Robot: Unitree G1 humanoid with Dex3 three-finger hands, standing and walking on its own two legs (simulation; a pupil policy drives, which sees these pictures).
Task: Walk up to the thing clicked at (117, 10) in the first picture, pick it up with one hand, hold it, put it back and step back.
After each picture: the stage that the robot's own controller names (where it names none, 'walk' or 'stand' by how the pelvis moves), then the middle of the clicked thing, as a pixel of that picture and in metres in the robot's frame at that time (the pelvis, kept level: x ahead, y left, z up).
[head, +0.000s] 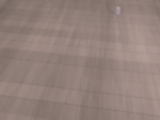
stand; (117, 11) +2.25 -0.59 -0.72
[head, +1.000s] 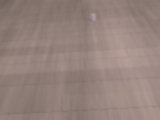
walk; (93, 18) +2.16 -0.09 -0.70
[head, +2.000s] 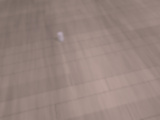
walk; (60, 37) +1.54 +0.34 -0.72
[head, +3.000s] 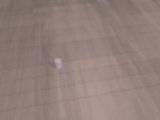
walk; (58, 64) +1.06 +0.30 -0.72
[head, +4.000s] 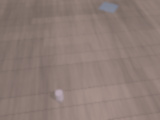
walk; (59, 96) +0.67 +0.21 -0.70
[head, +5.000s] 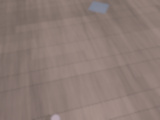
walk; out of the picture +0.43 +0.19 -0.69
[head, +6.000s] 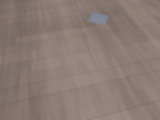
stand; out of the picture +0.37 +0.20 -0.72
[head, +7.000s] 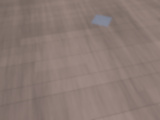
stand; out of the picture +0.39 +0.20 -0.73
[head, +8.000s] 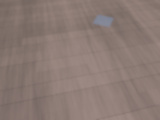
stand; out of the picture +0.38 +0.19 -0.73
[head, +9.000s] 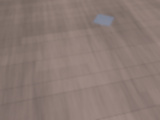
stand; out of the picture +0.37 +0.19 -0.73
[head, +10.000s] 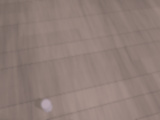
go down; (47, 106) +0.41 +0.19 -0.63
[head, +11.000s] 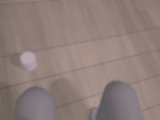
go down; (29, 62) +0.48 +0.20 -0.31
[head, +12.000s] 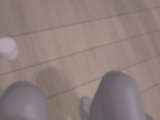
close in; (8, 49) +0.47 +0.21 -0.27
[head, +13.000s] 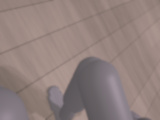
close; out of the picture +0.47 +0.25 -0.23
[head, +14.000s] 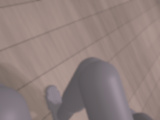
lift; out of the picture +0.46 +0.25 -0.24
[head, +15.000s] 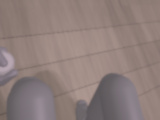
lift; (2, 67) +0.36 +0.24 -0.16
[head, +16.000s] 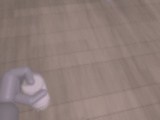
hold; (37, 93) +0.32 +0.16 +0.00
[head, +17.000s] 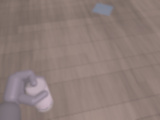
hold; (40, 95) +0.32 +0.16 -0.01
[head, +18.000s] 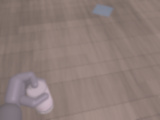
hold; (41, 97) +0.32 +0.16 -0.02
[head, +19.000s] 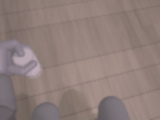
crouch; (28, 64) +0.42 +0.17 -0.09
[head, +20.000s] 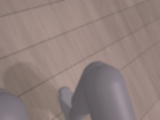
lower; out of the picture +0.46 +0.22 -0.25
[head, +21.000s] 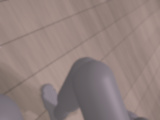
lower; out of the picture +0.45 +0.13 -0.27
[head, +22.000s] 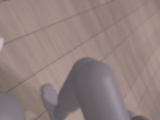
lower; out of the picture +0.47 +0.13 -0.27
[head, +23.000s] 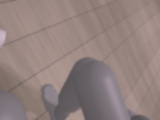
lower; out of the picture +0.50 +0.12 -0.27
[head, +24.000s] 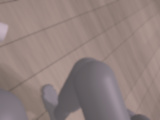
lower; out of the picture +0.53 +0.11 -0.27
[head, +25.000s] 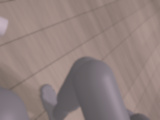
open; out of the picture +0.55 +0.10 -0.27
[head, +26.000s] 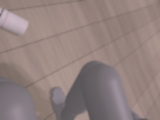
stand; (10, 21) +0.56 +0.09 -0.27
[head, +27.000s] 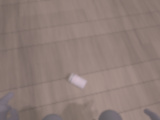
stand; (77, 81) +0.51 -0.01 -0.56
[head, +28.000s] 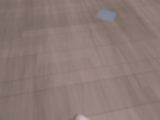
stand; out of the picture +0.48 -0.03 -0.69
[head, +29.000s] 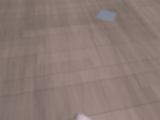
stand; out of the picture +0.48 -0.03 -0.69
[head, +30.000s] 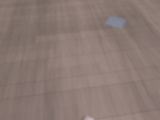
stand; out of the picture +0.50 -0.04 -0.74
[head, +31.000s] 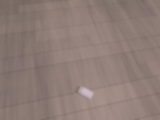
walk; (85, 92) +0.57 -0.08 -0.73
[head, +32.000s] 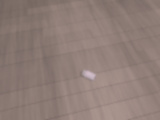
walk; (89, 75) +0.81 -0.04 -0.72
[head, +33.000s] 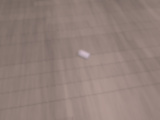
stand; (84, 54) +1.14 -0.02 -0.72
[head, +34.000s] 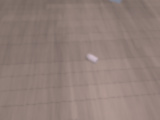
stand; (92, 58) +1.15 -0.11 -0.74
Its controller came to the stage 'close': yes
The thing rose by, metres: 0.71
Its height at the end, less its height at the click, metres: -0.02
